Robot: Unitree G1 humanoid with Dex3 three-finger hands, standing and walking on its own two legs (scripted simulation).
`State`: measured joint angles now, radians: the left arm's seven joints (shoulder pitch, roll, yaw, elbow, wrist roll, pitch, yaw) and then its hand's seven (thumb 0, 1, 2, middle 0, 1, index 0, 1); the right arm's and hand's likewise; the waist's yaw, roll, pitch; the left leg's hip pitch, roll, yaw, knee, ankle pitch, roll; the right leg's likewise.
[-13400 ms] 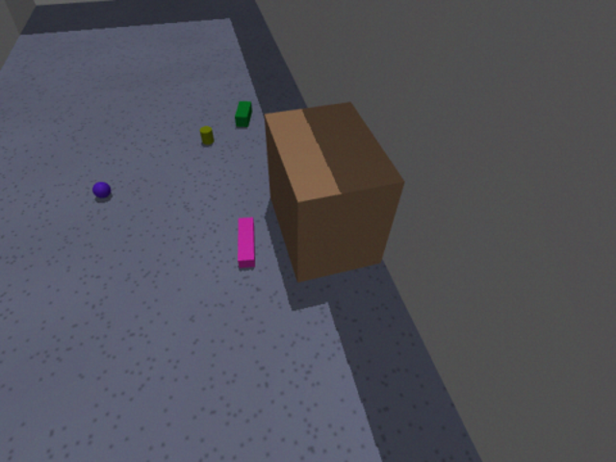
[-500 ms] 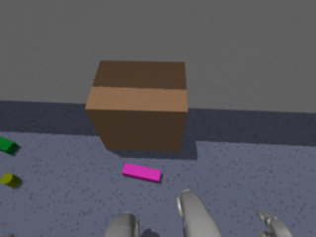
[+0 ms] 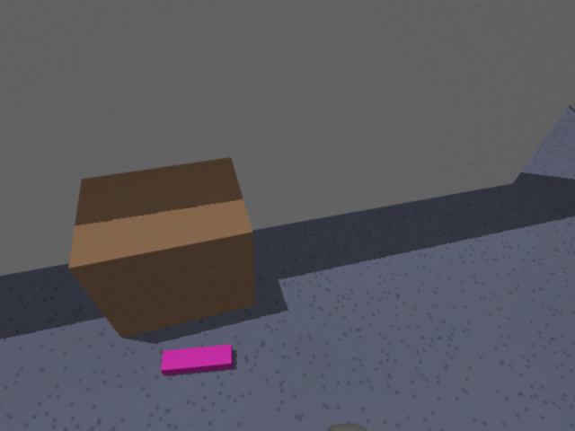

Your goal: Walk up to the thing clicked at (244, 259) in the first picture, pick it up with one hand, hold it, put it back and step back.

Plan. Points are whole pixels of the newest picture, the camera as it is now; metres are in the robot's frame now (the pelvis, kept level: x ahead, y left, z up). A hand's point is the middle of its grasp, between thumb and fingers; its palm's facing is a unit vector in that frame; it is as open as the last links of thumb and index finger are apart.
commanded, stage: walk up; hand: left
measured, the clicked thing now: (198, 359) +0.50 +0.22 -0.75
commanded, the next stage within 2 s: none
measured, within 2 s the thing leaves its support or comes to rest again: neither
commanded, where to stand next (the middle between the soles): +0.16 +0.01 m, yaw +1 degrees
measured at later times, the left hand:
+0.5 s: hand out of the picture +0.11 +0.24 -0.16, palm faces +0.03 -0.92 -0.40, open 7.4 cm
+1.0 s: hand out of the picture +0.13 +0.26 -0.15, palm faces +0.01 -0.92 -0.40, open 7.4 cm
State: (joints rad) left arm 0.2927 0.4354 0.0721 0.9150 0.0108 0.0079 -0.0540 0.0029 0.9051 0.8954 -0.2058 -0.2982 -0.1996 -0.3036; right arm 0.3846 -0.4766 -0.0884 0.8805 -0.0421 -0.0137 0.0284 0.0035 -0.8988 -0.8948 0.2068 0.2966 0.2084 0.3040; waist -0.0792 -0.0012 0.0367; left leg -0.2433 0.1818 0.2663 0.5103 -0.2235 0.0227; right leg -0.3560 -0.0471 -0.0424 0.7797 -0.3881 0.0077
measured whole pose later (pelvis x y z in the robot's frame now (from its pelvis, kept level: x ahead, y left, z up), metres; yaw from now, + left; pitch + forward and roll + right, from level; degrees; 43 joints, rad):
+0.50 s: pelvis +0.04 -0.03 -0.02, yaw +1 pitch -1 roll +1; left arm 0.17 0.36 0.03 0.95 -0.01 -0.04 0.02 0.00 0.90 0.90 -0.21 -0.30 -0.20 -0.30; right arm 0.22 -0.37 -0.03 0.97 -0.01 -0.01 0.02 0.00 -0.90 -0.89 0.21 0.30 0.21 0.30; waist 0.02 0.01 0.12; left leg -0.32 0.00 -0.02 0.63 -0.30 -0.01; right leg -0.28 -0.04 -0.05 0.72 -0.38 -0.01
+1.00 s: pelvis +0.05 -0.01 +0.00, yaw +1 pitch -2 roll +0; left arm 0.06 0.37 0.01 1.14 0.01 -0.04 0.01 0.00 0.90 0.90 -0.21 -0.30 -0.20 -0.30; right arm 0.04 -0.35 0.00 1.11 -0.01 0.00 0.03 0.00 -0.90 -0.89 0.21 0.30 0.21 0.30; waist 0.01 0.03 0.07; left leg -0.21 0.00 -0.01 0.46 -0.22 0.00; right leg -0.11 -0.03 -0.02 0.44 -0.29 0.02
